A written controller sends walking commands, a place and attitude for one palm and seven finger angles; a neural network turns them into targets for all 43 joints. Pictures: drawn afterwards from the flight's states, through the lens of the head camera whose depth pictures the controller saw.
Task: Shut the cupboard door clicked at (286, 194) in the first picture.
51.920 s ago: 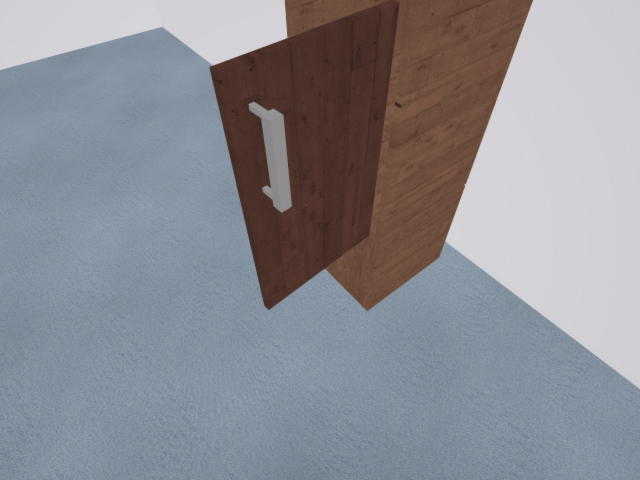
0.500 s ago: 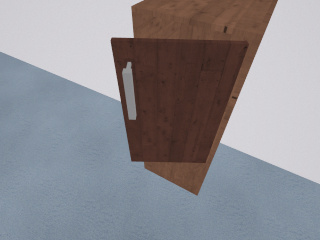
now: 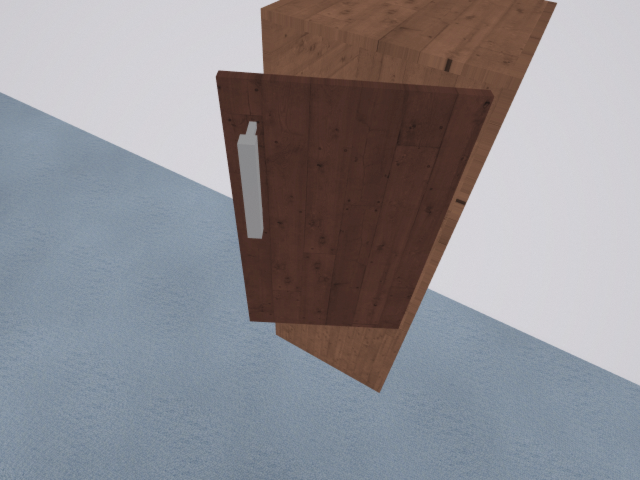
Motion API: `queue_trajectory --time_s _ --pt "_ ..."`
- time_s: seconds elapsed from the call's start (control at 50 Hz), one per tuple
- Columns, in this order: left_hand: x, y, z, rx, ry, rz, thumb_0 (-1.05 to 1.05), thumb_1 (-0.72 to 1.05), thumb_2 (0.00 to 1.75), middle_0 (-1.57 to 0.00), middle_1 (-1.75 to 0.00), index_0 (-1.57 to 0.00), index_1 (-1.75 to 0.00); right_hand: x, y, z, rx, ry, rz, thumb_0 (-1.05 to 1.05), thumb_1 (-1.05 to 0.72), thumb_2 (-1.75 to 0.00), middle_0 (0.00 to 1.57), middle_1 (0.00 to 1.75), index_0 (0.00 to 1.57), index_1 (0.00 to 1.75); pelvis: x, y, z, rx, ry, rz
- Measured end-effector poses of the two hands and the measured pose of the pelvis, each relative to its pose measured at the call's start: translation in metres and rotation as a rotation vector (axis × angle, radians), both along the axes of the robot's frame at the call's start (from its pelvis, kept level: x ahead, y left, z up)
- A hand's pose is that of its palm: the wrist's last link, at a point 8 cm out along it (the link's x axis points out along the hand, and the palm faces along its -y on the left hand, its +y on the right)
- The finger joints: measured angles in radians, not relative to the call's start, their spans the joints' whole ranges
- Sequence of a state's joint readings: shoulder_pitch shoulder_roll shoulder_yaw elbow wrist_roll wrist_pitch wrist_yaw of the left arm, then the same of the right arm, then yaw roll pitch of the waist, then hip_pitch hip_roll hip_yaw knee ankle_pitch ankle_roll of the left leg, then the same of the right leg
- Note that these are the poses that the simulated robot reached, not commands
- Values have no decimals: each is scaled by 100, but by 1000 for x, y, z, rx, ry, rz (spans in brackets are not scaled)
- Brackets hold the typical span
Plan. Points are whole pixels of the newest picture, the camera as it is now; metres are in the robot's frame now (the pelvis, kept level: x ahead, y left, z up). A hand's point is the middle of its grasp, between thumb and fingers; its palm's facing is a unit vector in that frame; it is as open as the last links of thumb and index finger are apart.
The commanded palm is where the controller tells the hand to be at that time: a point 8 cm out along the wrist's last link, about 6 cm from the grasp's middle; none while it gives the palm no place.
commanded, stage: shuffle to correct the standing spot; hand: left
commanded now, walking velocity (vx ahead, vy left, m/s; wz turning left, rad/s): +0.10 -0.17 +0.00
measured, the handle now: (253, 183) +0.49 +0.14 +0.10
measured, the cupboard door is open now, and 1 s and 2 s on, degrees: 28 28 28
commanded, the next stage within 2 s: come to a stop and stand still in 0.28 s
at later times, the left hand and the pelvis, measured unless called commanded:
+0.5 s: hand out of the picture +0.08 +0.13 -0.18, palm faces +0.02 -0.98 -0.18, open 7.4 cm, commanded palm none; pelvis +0.04 -0.05 -0.01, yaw -1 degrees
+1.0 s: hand out of the picture +0.05 +0.15 -0.18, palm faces +0.01 -0.97 -0.22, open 7.4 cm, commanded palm none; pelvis +0.02 -0.03 -0.01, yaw -1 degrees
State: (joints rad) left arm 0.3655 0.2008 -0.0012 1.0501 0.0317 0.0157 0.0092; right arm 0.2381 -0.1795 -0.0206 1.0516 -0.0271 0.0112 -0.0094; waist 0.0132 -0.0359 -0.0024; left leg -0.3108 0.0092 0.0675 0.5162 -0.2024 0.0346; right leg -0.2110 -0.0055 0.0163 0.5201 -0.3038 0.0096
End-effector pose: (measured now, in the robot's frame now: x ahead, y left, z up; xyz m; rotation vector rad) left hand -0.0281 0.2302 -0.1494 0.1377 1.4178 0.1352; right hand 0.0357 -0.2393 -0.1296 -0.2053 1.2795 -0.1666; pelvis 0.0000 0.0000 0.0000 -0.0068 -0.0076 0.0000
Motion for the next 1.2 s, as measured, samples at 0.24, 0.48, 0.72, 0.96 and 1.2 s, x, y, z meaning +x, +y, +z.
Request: queue_trajectory --time_s 0.24,0.48,0.72,0.96,1.2 --pt "3 -42 -16 -74 59 43 0 90 90 -20 -30 -20 -30 0 -13 -4 -25 58 -41 0 -91 -90 20 30 20 30 28 -18 -7 -14 2 -9" --pt "95 -54 -6 -4 -117 -21 1 91 90 -20 -30 -20 -30 -8 -40 -15 15 111 -93 0 -91 -90 20 30 20 30 41 -52 -9 -12 12 -21" --pt "107 -59 -5 -2 -114 10 1 93 90 -20 -30 -20 -30 33 -39 -3 6 57 -60 1 -94 -90 20 30 20 30 55 -52 0 0 -25 -18" --pt "74 -40 2 39 -117 -27 0 91 90 -20 -30 -20 -30 49 -30 -3 23 -101 -16 0 -92 -90 20 30 20 30 22 -36 -3 -9 -40 -20" --pt "30 -18 13 69 -179 -7 0 91 90 -20 -30 -20 -30 6 -18 -4 49 -119 21 0 -93 -90 20 30 20 30 -18 -25 -3 -7 -55 4"
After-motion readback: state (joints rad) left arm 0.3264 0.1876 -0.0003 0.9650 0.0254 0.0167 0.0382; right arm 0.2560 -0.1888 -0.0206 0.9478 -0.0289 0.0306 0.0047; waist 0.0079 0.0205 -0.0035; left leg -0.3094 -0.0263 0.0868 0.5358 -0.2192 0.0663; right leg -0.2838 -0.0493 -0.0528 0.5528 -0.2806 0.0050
